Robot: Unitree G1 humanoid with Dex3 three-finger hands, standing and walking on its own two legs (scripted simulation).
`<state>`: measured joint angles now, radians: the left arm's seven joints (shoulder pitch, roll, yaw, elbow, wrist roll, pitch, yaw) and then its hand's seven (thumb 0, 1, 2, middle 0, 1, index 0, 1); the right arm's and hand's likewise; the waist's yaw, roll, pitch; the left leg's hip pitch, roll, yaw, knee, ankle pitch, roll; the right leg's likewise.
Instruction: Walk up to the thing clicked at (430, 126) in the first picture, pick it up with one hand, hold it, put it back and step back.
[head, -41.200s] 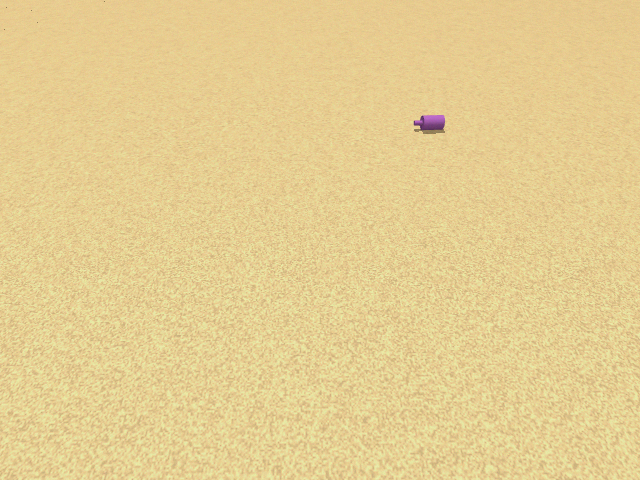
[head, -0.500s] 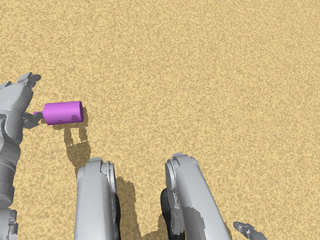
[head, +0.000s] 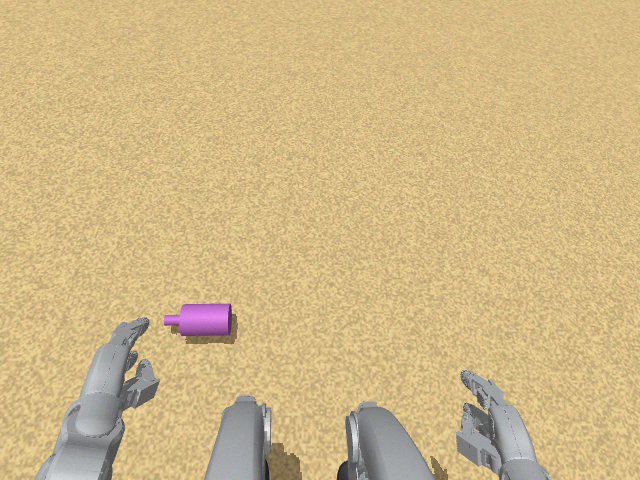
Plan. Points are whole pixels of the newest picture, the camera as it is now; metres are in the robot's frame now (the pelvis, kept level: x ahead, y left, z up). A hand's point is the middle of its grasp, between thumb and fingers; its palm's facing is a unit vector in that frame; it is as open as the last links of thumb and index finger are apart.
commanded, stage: home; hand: left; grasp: from above
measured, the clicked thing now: (197, 319) +0.52 +0.27 -0.57
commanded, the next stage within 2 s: none
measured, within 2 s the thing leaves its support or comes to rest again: neither
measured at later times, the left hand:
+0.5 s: hand (124, 409) +0.22 +0.19 +0.06, palm faces +0.09 -0.98 -0.20, open 7.4 cm
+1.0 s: hand (123, 417) +0.21 +0.19 +0.06, palm faces +0.09 -0.98 -0.20, open 7.4 cm
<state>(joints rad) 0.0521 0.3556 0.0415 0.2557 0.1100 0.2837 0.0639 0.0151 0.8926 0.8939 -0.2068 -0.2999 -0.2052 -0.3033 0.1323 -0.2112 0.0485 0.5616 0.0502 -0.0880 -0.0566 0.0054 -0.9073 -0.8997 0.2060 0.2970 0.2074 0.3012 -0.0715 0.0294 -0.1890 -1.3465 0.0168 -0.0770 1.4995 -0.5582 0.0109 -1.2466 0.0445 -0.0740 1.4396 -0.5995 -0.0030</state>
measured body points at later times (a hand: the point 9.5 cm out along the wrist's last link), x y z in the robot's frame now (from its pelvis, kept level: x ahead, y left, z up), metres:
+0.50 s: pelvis +0.07 +0.00 +0.11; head +0.08 +0.01 +0.56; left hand +0.21 +0.24 +0.08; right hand +0.22 -0.24 +0.05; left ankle +0.07 +0.11 -0.57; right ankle +0.05 -0.12 -0.57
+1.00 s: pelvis +0.06 +0.00 +0.11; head +0.07 +0.01 +0.56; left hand +0.20 +0.24 +0.08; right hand +0.23 -0.23 +0.05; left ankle +0.07 +0.11 -0.57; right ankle +0.05 -0.12 -0.57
